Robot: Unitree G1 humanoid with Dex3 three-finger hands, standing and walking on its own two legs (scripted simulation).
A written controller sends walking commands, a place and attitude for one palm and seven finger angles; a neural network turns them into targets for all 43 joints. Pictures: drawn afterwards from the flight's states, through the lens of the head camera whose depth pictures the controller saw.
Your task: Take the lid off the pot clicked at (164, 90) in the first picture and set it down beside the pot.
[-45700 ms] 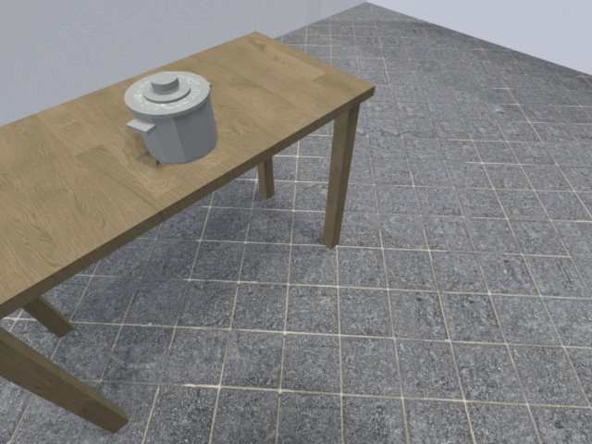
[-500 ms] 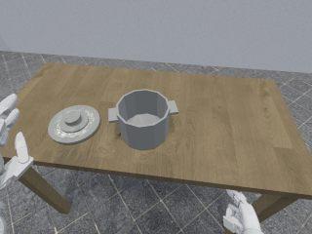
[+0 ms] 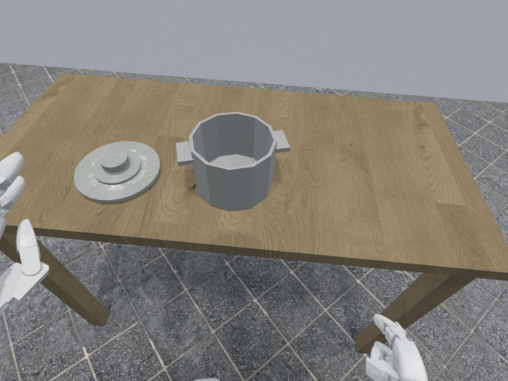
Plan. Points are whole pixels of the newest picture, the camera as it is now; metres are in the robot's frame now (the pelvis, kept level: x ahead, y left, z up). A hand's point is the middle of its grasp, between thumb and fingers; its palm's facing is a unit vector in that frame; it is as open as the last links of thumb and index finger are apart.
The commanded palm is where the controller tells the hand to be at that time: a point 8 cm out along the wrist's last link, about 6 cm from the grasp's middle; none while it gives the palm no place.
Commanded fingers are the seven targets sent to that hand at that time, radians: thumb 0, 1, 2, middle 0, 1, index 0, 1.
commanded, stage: step back with the hand held close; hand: left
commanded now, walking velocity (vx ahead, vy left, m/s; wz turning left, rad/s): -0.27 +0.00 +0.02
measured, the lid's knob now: (114, 160) +0.50 +0.33 +0.02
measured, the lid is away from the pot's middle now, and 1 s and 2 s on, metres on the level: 0.25 0.25 0.25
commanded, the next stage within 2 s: stop stepping back and stand still in 0.68 s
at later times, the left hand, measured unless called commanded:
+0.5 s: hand (8, 337) +0.13 +0.23 +0.18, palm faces +0.22 -0.89 -0.41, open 7.4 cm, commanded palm +0.06 +0.30 +0.20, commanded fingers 0.00 0.90 0.90 -0.20 -0.30 -0.20 -0.30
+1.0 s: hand out of the picture -0.05 +0.28 +0.19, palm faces +0.25 -0.91 -0.33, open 7.4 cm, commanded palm -0.07 +0.34 +0.20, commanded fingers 0.00 0.90 0.90 -0.20 -0.30 -0.20 -0.30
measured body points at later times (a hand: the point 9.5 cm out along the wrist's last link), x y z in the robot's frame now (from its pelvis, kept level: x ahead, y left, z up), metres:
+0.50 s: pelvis -0.08 +0.02 +0.00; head -0.05 +0.06 +0.45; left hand +0.11 +0.28 +0.21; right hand +0.09 -0.22 -0.07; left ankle +0.01 +0.10 -0.72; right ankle -0.06 -0.12 -0.72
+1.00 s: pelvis -0.22 +0.06 -0.01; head -0.25 +0.14 +0.44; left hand -0.07 +0.33 +0.20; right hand -0.10 -0.18 -0.06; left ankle -0.21 +0.13 -0.67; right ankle -0.26 -0.09 -0.72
